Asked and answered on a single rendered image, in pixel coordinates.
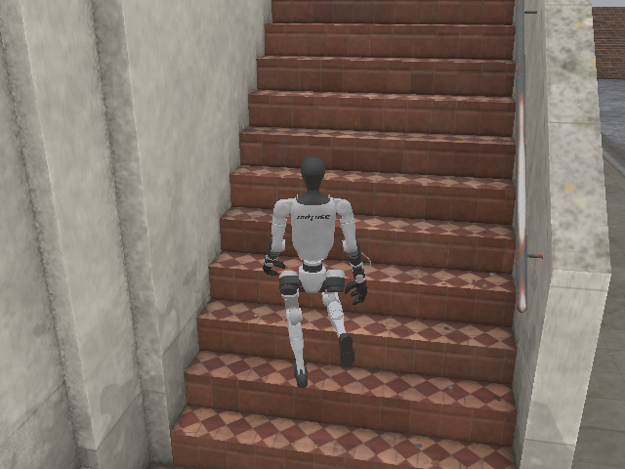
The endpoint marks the stairs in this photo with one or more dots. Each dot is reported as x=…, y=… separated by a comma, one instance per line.
x=409, y=105

